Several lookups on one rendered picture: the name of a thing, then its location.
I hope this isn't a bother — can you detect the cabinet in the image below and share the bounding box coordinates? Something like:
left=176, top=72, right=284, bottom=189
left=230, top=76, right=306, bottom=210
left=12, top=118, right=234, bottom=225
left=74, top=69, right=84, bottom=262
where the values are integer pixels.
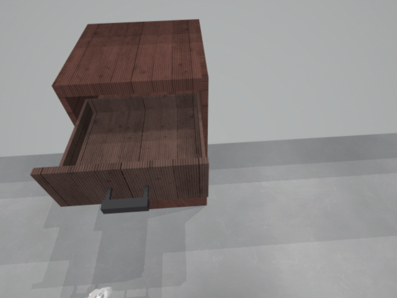
left=52, top=19, right=208, bottom=209

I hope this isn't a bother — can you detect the drawer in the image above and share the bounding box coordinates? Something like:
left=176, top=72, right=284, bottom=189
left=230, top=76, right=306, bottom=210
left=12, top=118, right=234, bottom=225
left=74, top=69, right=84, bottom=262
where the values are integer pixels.
left=30, top=93, right=209, bottom=207

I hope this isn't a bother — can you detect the handle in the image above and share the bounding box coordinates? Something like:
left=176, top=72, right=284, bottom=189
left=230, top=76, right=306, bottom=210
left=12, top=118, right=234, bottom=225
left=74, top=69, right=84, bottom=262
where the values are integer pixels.
left=100, top=185, right=149, bottom=214

